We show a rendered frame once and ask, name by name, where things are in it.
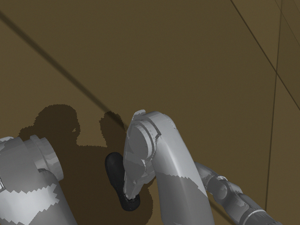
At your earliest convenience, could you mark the right robot foot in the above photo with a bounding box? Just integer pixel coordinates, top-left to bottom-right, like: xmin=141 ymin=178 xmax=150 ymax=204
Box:
xmin=105 ymin=152 xmax=140 ymax=211

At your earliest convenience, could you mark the right robot hand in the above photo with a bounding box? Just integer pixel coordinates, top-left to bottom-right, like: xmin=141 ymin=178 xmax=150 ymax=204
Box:
xmin=194 ymin=162 xmax=218 ymax=191

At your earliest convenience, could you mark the right robot arm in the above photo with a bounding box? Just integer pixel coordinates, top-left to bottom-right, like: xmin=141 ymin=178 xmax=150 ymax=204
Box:
xmin=207 ymin=175 xmax=283 ymax=225

